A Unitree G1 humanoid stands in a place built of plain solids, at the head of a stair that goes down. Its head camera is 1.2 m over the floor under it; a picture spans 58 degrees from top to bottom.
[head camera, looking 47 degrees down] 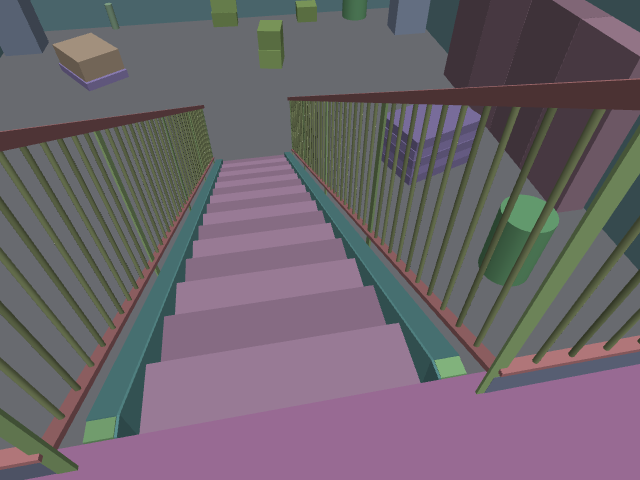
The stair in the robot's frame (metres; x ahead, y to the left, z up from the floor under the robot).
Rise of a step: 0.16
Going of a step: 0.30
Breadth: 0.89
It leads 10 degrees to the left of straight ahead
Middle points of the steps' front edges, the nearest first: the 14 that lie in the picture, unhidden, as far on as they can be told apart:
0.48 0.10 0.00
0.78 0.15 -0.16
1.07 0.21 -0.33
1.37 0.26 -0.49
1.67 0.32 -0.66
1.96 0.37 -0.82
2.25 0.42 -0.98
2.55 0.48 -1.15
2.84 0.53 -1.31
3.14 0.59 -1.47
3.43 0.64 -1.64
3.72 0.70 -1.80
4.02 0.75 -1.96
4.32 0.81 -2.13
